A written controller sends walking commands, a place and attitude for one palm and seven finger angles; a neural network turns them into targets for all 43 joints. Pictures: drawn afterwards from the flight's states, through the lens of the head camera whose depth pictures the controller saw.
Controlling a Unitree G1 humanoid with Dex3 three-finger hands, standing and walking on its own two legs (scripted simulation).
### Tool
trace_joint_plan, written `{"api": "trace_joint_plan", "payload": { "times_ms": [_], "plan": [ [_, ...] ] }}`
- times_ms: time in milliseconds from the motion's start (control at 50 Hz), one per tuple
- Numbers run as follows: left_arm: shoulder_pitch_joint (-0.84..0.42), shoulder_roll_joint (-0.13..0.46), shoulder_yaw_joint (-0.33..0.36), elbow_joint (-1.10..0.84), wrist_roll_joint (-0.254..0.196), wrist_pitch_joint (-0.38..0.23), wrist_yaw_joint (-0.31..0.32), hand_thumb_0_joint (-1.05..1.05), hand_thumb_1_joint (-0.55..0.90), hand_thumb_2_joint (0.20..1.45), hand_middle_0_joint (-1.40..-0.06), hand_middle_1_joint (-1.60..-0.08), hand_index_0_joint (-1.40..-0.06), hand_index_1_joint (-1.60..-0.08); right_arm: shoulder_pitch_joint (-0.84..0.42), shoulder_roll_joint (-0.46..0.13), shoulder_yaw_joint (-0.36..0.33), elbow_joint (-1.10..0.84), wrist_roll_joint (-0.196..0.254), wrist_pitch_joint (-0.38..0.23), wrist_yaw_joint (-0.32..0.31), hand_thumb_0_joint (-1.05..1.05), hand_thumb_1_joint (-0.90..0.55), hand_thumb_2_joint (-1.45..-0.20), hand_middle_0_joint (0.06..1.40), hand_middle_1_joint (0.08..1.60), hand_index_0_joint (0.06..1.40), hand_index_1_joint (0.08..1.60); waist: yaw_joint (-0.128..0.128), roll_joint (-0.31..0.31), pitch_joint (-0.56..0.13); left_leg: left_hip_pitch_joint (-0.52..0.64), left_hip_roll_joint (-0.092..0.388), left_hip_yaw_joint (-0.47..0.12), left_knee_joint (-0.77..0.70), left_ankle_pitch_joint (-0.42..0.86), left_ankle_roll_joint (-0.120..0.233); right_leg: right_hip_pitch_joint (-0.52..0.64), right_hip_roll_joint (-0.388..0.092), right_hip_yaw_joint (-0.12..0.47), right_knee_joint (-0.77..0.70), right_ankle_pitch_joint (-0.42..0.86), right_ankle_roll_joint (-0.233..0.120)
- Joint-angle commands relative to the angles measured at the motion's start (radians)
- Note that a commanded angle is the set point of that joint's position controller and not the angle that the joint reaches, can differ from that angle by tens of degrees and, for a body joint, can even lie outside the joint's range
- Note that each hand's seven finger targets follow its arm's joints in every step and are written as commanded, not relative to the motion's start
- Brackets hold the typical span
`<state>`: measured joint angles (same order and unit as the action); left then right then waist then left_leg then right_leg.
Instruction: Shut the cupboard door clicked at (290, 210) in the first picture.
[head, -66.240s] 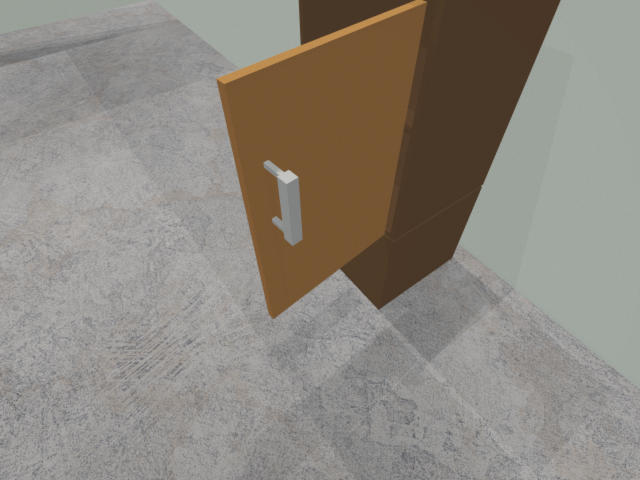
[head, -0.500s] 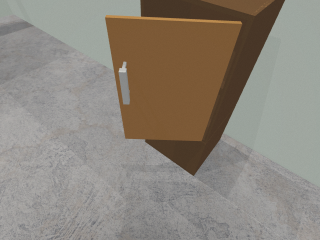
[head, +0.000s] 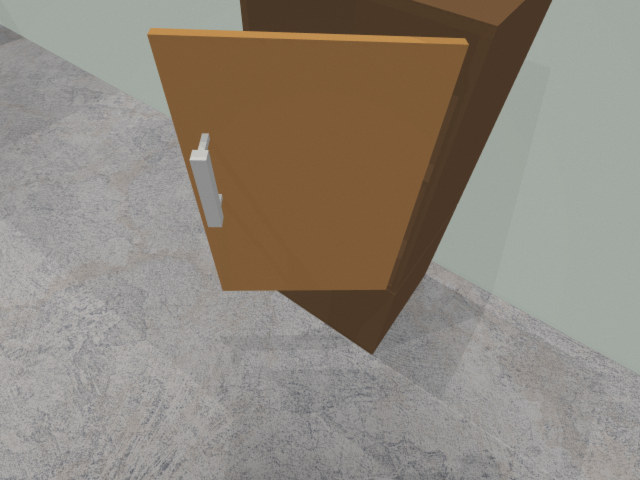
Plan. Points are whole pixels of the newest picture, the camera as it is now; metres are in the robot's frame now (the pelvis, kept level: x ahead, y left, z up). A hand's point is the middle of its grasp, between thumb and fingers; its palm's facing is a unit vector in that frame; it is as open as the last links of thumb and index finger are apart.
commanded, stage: shuffle to correct the standing spot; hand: left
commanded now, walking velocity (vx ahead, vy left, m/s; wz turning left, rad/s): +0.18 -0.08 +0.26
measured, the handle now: (210, 181) +0.53 +0.19 +0.04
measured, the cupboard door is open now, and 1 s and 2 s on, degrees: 38 38 38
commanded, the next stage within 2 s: come to a stop and stand still in 0.20 s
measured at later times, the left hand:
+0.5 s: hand out of the picture +0.06 +0.11 -0.18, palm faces +0.14 -0.98 -0.15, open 7.3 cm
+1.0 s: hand out of the picture +0.09 +0.11 -0.18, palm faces +0.12 -0.97 -0.19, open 7.4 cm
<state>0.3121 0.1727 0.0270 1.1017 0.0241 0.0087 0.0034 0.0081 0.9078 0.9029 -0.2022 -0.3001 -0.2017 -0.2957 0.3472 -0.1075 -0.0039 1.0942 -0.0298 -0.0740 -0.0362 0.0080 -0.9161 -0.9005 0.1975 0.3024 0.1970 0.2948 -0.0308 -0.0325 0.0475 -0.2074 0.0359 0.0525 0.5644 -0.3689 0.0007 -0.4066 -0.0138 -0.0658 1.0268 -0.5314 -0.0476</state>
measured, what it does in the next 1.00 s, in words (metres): walks ahead: right foot, then left foot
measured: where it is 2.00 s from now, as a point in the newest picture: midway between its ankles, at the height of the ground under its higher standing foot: outside the picture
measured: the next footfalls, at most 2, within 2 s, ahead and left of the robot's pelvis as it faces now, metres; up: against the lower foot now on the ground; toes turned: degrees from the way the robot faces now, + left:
right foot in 0.14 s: +0.12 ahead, -0.15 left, +0.00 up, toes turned -1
left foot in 0.46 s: +0.18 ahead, +0.06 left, +0.00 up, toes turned +10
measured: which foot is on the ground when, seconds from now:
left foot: down 0.00-0.14, up 0.16-0.44, down 0.46-0.74, up 0.76-0.96, down 0.98-1.00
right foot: up 0.00-0.12, down 0.14-1.00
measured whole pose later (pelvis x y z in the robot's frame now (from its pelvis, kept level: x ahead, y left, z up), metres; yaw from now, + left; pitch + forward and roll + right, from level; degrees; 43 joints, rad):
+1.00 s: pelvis +0.08 -0.06 +0.00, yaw +4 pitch -1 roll +1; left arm 0.27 0.17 0.02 1.02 0.02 0.01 0.03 0.00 0.91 0.90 -0.20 -0.30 -0.20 -0.30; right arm 0.20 -0.15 -0.04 1.06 -0.01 0.03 -0.02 0.01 -0.91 -0.90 0.20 0.30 0.19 0.29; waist 0.02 -0.04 0.05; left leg -0.22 0.01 0.05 0.54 -0.29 0.00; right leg -0.25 -0.02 -0.11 0.60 -0.33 -0.04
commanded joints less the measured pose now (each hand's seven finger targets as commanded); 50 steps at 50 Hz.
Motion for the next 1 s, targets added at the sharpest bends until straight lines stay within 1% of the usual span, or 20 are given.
{"api": "trace_joint_plan", "payload": {
  "times_ms": [0, 60, 80, 100, 120, 140, 220, 320, 380, 420, 460, 520, 600, 660, 700, 740, 780, 860, 920, 980],
  "plan": [
    [-0.032, 0.001, 0.014, -0.111, -0.007, -0.033, -0.017, 0.000, 0.900, 0.900, -0.200, -0.300, -0.200, -0.300, 0.033, -0.192, -0.040, -0.017, -0.004, 0.005, -0.007, 0.000, -0.900, -0.900, 0.200, 0.300, 0.200, 0.300, 0.037, 0.201, 0.032, -0.068, 0.215, -0.208, -0.256, 0.377, 0.186, 0.021, -0.043, -0.017, -0.218, 0.118, 0.021],
    [0.068, 0.025, 0.025, -0.072, -0.002, -0.045, -0.019, 0.000, 0.900, 0.900, -0.200, -0.300, -0.200, -0.300, 0.029, -0.198, -0.050, -0.017, 0.001, 0.017, 0.004, 0.000, -0.900, -0.900, 0.200, 0.300, 0.200, 0.300, 0.083, 0.105, -0.031, -0.127, 0.129, -0.124, -0.122, 0.214, 0.112, 0.259, 0.021, -0.097, -0.465, 0.319, 0.032],
    [0.146, 0.069, 0.037, -0.045, 0.000, -0.055, -0.011, 0.000, 0.900, 0.900, -0.200, -0.300, -0.200, -0.300, 0.034, -0.180, -0.049, -0.018, 0.006, 0.019, 0.010, 0.000, -0.900, -0.900, 0.200, 0.300, 0.200, 0.300, 0.119, 0.026, -0.076, -0.190, 0.083, -0.076, 0.009, 0.134, 0.083, 0.392, -0.024, -0.034, -0.525, 0.298, 0.024],
    [0.225, 0.169, 0.058, -0.027, 0.006, -0.065, 0.002, 0.000, 0.900, 0.900, -0.200, -0.300, -0.200, -0.300, 0.043, -0.112, -0.036, -0.040, 0.012, 0.020, 0.019, 0.000, -0.900, -0.900, 0.200, 0.300, 0.200, 0.300, 0.150, -0.233, -0.116, -0.372, -0.009, 0.028, 0.274, -0.104, 0.039, 0.523, -0.258, 0.257, -0.630, 0.175, -0.047],
    [0.265, 0.227, 0.066, -0.038, -0.003, -0.062, 0.009, 0.000, 0.900, 0.900, -0.200, -0.300, -0.200, -0.300, -0.012, -0.099, -0.034, -0.087, 0.012, 0.024, 0.021, 0.000, -0.900, -0.900, 0.200, 0.300, 0.200, 0.300, 0.170, -0.327, -0.112, -0.463, -0.035, 0.005, 0.537, -0.296, 0.037, 0.472, -0.433, 0.545, -0.789, 0.139, -0.144],
    [0.217, 0.201, 0.059, -0.052, -0.008, -0.057, 0.016, 0.000, 0.900, 0.900, -0.200, -0.300, -0.200, -0.300, -0.060, -0.111, -0.044, -0.100, 0.007, 0.033, 0.024, 0.000, -0.900, -0.900, 0.200, 0.300, 0.200, 0.300, 0.152, -0.160, -0.031, -0.495, 0.017, -0.044, 0.642, -0.243, 0.036, 0.390, -0.438, 0.530, -0.828, 0.077, -0.194],
    [0.012, 0.088, 0.029, -0.102, 0.004, -0.067, 0.024, 0.000, 0.900, 0.900, -0.200, -0.300, -0.200, -0.300, -0.017, -0.084, -0.047, -0.074, -0.003, 0.053, 0.041, 0.000, -0.900, -0.900, 0.200, 0.300, 0.200, 0.300, 0.026, -0.132, 0.042, -0.361, 0.080, -0.020, 0.585, -0.024, 0.014, 0.104, -0.297, 0.206, -0.815, 0.230, -0.126],
    [0.052, 0.115, 0.030, -0.079, 0.005, -0.069, 0.023, 0.000, 0.900, 0.900, -0.200, -0.300, -0.200, -0.300, -0.059, -0.035, -0.026, -0.086, 0.008, 0.047, 0.041, 0.000, -0.900, -0.900, 0.200, 0.300, 0.200, 0.300, 0.043, -0.060, 0.005, -0.204, 0.021, 0.062, 0.208, 0.025, -0.012, 0.152, -0.249, 0.123, -0.750, 0.557, -0.138],
    [0.056, 0.106, 0.016, -0.067, -0.005, -0.054, 0.028, 0.000, 0.900, 0.900, -0.200, -0.300, -0.200, -0.300, -0.038, -0.040, -0.009, -0.066, 0.015, 0.037, 0.024, 0.000, -0.900, -0.900, 0.200, 0.300, 0.200, 0.300, 0.034, -0.009, -0.059, -0.026, -0.014, 0.062, -0.057, 0.194, -0.024, 0.206, -0.187, 0.081, -0.629, 0.751, -0.086],
    [0.078, 0.082, 0.011, -0.066, -0.012, -0.041, 0.031, 0.000, 0.900, 0.900, -0.200, -0.300, -0.200, -0.300, -0.007, -0.128, -0.025, -0.069, 0.018, 0.028, 0.012, 0.000, -0.900, -0.900, 0.200, 0.300, 0.200, 0.300, 0.028, 0.075, -0.133, 0.141, 0.100, -0.024, -0.138, 0.615, 0.012, 0.186, -0.121, 0.037, -0.522, 0.632, -0.002],
    [0.117, 0.039, -0.001, -0.069, -0.013, -0.022, 0.045, 0.000, 0.900, 0.900, -0.200, -0.300, -0.200, -0.300, -0.052, -0.197, -0.037, -0.094, 0.022, 0.045, 0.000, 0.000, -0.900, -0.900, 0.200, 0.300, 0.200, 0.300, 0.050, 0.164, -0.114, 0.127, 0.258, -0.126, -0.108, 0.933, 0.126, 0.152, -0.070, 0.002, -0.510, 0.257, 0.049],
    [0.104, 0.063, 0.000, -0.062, -0.009, -0.002, 0.045, 0.000, 0.900, 0.900, -0.200, -0.300, -0.200, -0.300, -0.124, -0.172, -0.033, -0.106, 0.022, 0.055, -0.013, 0.000, -0.900, -0.900, 0.200, 0.300, 0.200, 0.300, 0.055, 0.259, -0.047, 0.085, 0.239, -0.138, -0.181, 0.951, 0.148, 0.131, -0.065, 0.010, -0.425, 0.132, 0.058],
    [0.123, 0.070, 0.010, -0.070, -0.005, 0.005, 0.042, 0.000, 0.900, 0.900, -0.200, -0.300, -0.200, -0.300, -0.165, -0.195, -0.053, -0.129, 0.019, 0.071, -0.014, 0.000, -0.900, -0.900, 0.200, 0.300, 0.200, 0.300, 0.063, 0.164, -0.103, 0.107, 0.233, -0.116, -0.134, 0.879, 0.158, 0.136, -0.066, 0.028, -0.427, 0.176, 0.054],
    [0.122, 0.088, 0.017, -0.089, 0.006, -0.004, 0.044, 0.000, 0.900, 0.900, -0.200, -0.300, -0.200, -0.300, -0.186, -0.179, -0.065, -0.154, 0.022, 0.082, -0.006, 0.000, -0.900, -0.900, 0.200, 0.300, 0.200, 0.300, 0.062, -0.027, -0.130, 0.035, 0.131, -0.052, -0.033, 0.574, 0.078, 0.188, -0.121, 0.106, -0.544, 0.610, 0.037],
    [0.094, 0.129, 0.025, -0.108, 0.010, -0.009, 0.046, 0.000, 0.900, 0.900, -0.200, -0.300, -0.200, -0.300, -0.172, -0.127, -0.063, -0.153, 0.019, 0.098, 0.004, 0.000, -0.900, -0.900, 0.200, 0.300, 0.200, 0.300, 0.054, -0.193, -0.101, -0.077, 0.008, 0.030, 0.078, 0.202, 0.010, 0.223, -0.266, 0.213, -0.592, 0.881, -0.047],
    [0.100, 0.124, 0.022, -0.113, 0.012, -0.012, 0.048, 0.000, 0.900, 0.900, -0.200, -0.300, -0.200, -0.300, -0.198, -0.097, -0.058, -0.154, 0.017, 0.110, 0.007, 0.000, -0.900, -0.900, 0.200, 0.300, 0.200, 0.300, 0.073, -0.174, -0.069, -0.170, -0.023, -0.001, 0.239, -0.114, -0.008, 0.230, -0.328, 0.239, -0.634, 0.952, -0.149],
    [0.061, 0.116, 0.022, -0.128, 0.012, -0.012, 0.047, 0.000, 0.900, 0.900, -0.200, -0.300, -0.200, -0.300, -0.211, -0.084, -0.056, -0.146, 0.019, 0.112, 0.010, 0.000, -0.900, -0.900, 0.200, 0.300, 0.200, 0.300, 0.065, -0.130, -0.031, -0.211, -0.026, -0.032, 0.351, -0.121, -0.013, 0.211, -0.294, 0.207, -0.633, 0.913, -0.169],
    [0.044, 0.135, 0.026, -0.132, 0.011, -0.016, 0.044, 0.000, 0.900, 0.900, -0.200, -0.300, -0.200, -0.300, -0.178, -0.070, -0.045, -0.126, 0.025, 0.100, 0.015, 0.000, -0.900, -0.900, 0.200, 0.300, 0.200, 0.300, 0.061, -0.115, -0.034, -0.164, -0.022, -0.002, 0.146, -0.079, -0.026, 0.256, -0.254, 0.156, -0.598, 0.895, -0.150],
    [0.010, 0.130, 0.023, -0.124, -0.007, -0.016, 0.039, 0.000, 0.900, 0.900, -0.200, -0.300, -0.200, -0.300, -0.091, -0.071, -0.034, -0.080, 0.023, 0.081, 0.012, 0.000, -0.900, -0.900, 0.200, 0.300, 0.200, 0.300, 0.031, -0.073, -0.075, 0.051, -0.012, 0.000, -0.154, 0.191, -0.018, 0.196, -0.190, 0.121, -0.548, 0.701, -0.066],
    [0.015, 0.068, 0.011, -0.124, -0.012, -0.008, 0.037, 0.000, 0.900, 0.900, -0.200, -0.300, -0.200, -0.300, -0.111, -0.147, -0.032, -0.075, 0.010, 0.068, 0.006, 0.000, -0.900, -0.900, 0.200, 0.300, 0.200, 0.300, 0.073, 0.142, -0.065, -0.005, 0.161, -0.146, -0.189, 0.442, 0.068, 0.209, -0.081, 0.051, -0.565, 0.335, 0.033]
  ]
}}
